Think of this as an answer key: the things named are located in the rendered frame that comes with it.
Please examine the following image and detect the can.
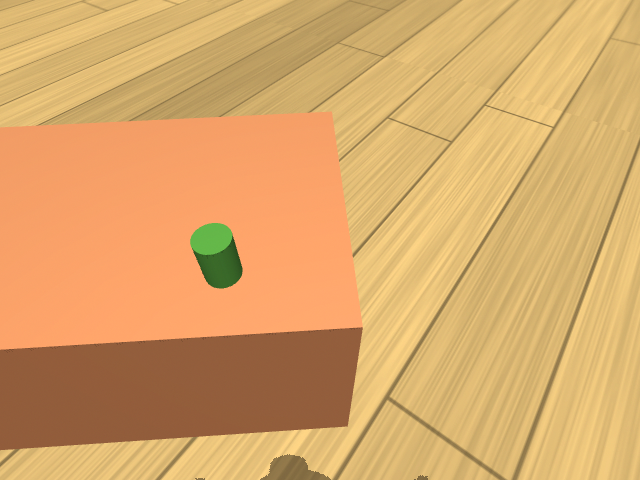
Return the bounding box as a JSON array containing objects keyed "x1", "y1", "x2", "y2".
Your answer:
[{"x1": 190, "y1": 223, "x2": 243, "y2": 288}]

